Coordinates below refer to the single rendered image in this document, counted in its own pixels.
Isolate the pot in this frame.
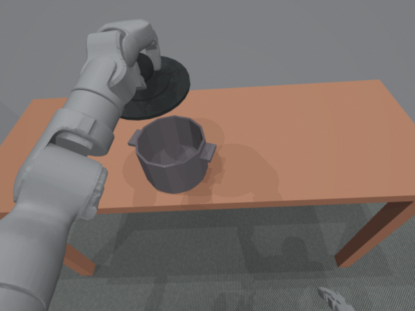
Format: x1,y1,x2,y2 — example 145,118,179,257
128,115,217,194

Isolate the left robot upper arm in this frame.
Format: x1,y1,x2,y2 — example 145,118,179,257
0,143,108,311

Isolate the knob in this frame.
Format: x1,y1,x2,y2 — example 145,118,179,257
136,52,154,82

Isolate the table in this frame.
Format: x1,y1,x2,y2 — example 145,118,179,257
0,80,415,276

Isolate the robot left forearm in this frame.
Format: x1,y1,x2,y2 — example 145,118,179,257
13,25,139,203

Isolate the right robot hand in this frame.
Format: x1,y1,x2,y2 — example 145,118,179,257
318,287,355,311

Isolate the lid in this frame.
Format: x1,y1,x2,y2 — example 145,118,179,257
120,56,190,121

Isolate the left robot hand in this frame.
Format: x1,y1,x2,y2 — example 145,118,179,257
96,19,161,90

